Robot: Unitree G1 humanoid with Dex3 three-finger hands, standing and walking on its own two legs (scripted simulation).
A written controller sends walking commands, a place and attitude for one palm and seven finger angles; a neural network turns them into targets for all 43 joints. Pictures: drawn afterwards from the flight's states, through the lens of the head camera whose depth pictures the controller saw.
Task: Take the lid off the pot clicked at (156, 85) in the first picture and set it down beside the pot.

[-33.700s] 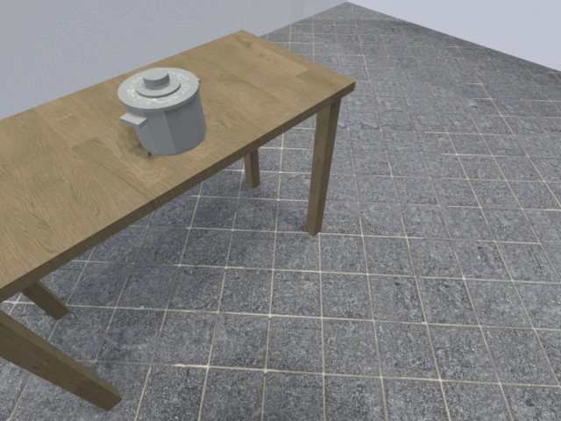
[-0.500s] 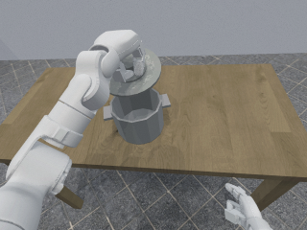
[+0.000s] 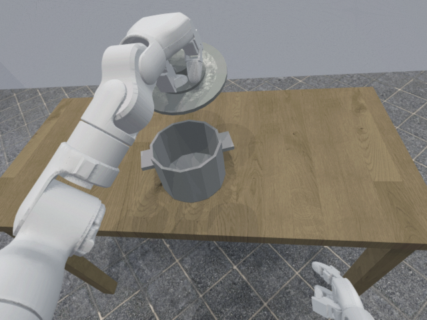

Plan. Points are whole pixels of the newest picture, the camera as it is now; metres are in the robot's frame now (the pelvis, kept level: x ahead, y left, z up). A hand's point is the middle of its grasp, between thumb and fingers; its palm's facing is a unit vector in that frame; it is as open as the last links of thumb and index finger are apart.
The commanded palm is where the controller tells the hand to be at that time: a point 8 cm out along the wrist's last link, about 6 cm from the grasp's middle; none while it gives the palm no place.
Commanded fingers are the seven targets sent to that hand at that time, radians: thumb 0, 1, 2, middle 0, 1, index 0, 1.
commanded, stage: lift the lid straight up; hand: left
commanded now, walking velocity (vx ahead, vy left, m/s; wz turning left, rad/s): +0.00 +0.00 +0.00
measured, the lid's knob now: (176, 64) +0.48 +0.08 +0.25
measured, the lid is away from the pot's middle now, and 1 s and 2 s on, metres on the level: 0.03 0.11 0.23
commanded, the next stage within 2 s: move the lid sideways beside the pot in 0.04 s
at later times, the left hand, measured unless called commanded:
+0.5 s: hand (143, 79) +0.43 +0.13 +0.26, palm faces -0.08 -0.06 -0.99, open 4.3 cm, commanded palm +0.40 +0.14 +0.34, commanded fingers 0.00 0.52 1.19 -0.73 -0.81 -1.20 -1.04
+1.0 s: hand (104, 83) +0.43 +0.19 +0.25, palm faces -0.13 -0.07 -0.99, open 4.3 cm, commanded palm +0.40 +0.21 +0.34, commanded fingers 0.00 0.52 1.19 -0.73 -0.81 -1.20 -1.04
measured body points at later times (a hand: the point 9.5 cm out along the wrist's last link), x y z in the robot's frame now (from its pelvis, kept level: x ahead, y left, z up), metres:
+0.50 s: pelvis +0.00 -0.01 +0.00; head +0.02 -0.05 +0.45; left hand +0.43 +0.13 +0.31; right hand +0.20 -0.23 -0.11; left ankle +0.00 +0.11 -0.75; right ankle +0.02 -0.13 -0.75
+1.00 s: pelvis +0.00 +0.01 +0.00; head +0.03 -0.03 +0.45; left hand +0.43 +0.20 +0.31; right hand +0.19 -0.22 -0.11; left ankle +0.00 +0.11 -0.75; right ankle +0.02 -0.13 -0.75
